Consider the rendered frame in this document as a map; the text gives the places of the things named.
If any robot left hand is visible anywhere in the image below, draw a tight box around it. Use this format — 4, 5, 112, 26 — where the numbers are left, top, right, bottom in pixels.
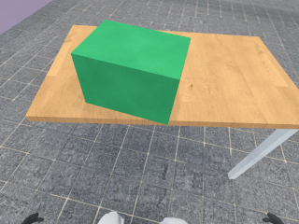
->
21, 212, 44, 224

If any carton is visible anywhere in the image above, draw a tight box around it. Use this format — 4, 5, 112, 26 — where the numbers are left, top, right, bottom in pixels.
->
70, 20, 191, 125

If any robot left thigh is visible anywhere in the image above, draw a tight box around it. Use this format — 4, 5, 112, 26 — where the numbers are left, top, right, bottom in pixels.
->
97, 213, 124, 224

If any table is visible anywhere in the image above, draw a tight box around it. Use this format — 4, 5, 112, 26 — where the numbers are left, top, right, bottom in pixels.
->
25, 24, 299, 179

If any robot right hand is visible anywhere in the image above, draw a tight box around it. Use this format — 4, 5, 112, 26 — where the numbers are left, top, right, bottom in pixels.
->
263, 213, 284, 224

